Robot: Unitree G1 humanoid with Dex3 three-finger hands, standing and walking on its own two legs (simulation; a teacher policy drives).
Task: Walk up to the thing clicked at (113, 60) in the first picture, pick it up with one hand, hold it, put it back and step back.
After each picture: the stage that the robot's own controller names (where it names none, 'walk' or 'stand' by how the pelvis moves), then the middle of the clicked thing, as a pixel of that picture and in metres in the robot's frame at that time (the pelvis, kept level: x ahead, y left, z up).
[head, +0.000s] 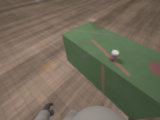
stand; (113, 56) +0.65 -0.21 -0.10
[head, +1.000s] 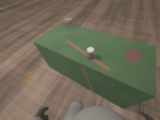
walk; (90, 53) +0.60 +0.07 -0.07
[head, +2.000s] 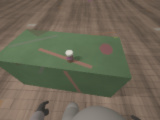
stand; (69, 56) +0.54 +0.23 -0.06
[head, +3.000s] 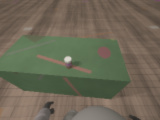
walk; (68, 62) +0.49 +0.23 -0.10
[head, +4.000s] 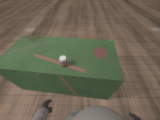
stand; (63, 61) +0.50 +0.30 -0.09
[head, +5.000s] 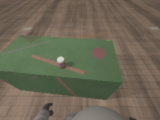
stand; (61, 63) +0.48 +0.30 -0.10
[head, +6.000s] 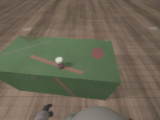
stand; (60, 63) +0.48 +0.32 -0.10
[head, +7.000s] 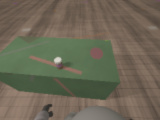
stand; (59, 63) +0.47 +0.33 -0.10
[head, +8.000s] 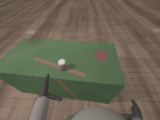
rise first; (62, 65) +0.46 +0.32 -0.09
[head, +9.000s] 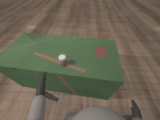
go down; (63, 60) +0.49 +0.31 -0.09
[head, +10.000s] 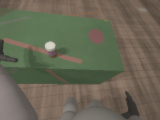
go down; (51, 50) +0.47 +0.29 -0.02
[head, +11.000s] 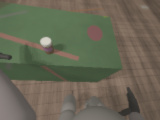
approach; (47, 46) +0.49 +0.30 -0.01
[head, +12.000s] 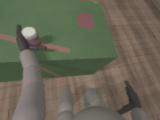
close; (32, 38) +0.52 +0.32 +0.03
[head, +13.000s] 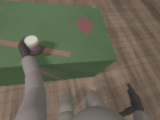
lift; (34, 46) +0.48 +0.31 +0.02
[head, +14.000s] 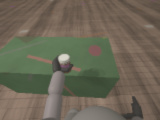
lift; (65, 64) +0.34 +0.18 +0.11
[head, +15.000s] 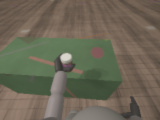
hold; (67, 63) +0.34 +0.18 +0.11
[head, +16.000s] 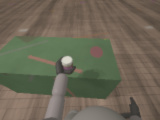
hold; (68, 65) +0.34 +0.17 +0.09
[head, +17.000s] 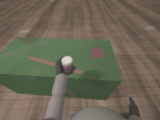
hold; (68, 65) +0.34 +0.17 +0.09
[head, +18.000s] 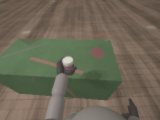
hold; (69, 66) +0.33 +0.17 +0.09
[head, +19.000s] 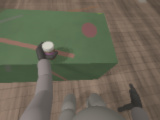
lower; (50, 51) +0.46 +0.25 +0.01
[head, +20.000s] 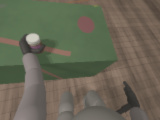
lower; (36, 44) +0.49 +0.30 +0.02
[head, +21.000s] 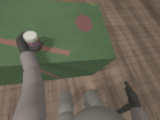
lower; (33, 42) +0.50 +0.31 +0.02
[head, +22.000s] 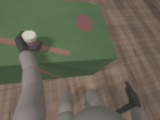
lower; (32, 41) +0.50 +0.31 +0.02
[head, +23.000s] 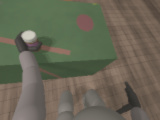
lower; (32, 42) +0.50 +0.32 +0.02
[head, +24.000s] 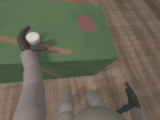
open; (36, 43) +0.50 +0.30 +0.02
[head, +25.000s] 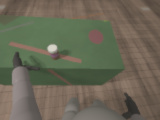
sink last; (54, 52) +0.47 +0.28 -0.02
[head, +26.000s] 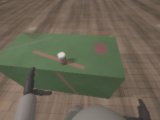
stand; (62, 58) +0.49 +0.32 -0.04
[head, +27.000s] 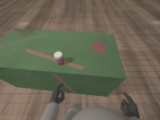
stand; (59, 58) +0.47 +0.30 -0.03
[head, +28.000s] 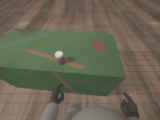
stand; (60, 58) +0.47 +0.30 -0.03
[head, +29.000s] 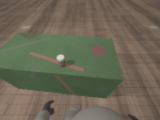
stand; (61, 61) +0.48 +0.30 -0.07
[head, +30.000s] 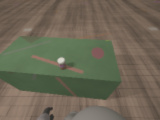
stand; (62, 63) +0.47 +0.30 -0.10
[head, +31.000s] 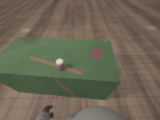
stand; (60, 65) +0.46 +0.31 -0.10
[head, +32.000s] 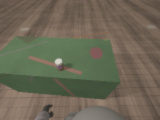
stand; (59, 65) +0.45 +0.32 -0.10
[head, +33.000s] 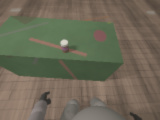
walk; (65, 46) +0.58 +0.26 -0.08
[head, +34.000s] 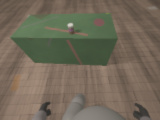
walk; (71, 29) +0.91 +0.35 -0.07
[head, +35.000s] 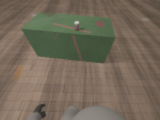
stand; (76, 26) +1.12 +0.27 -0.09
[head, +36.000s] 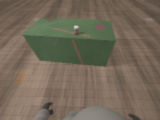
stand; (76, 30) +1.07 +0.28 -0.10
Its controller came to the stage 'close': yes
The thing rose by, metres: 0.22
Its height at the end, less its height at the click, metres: +0.00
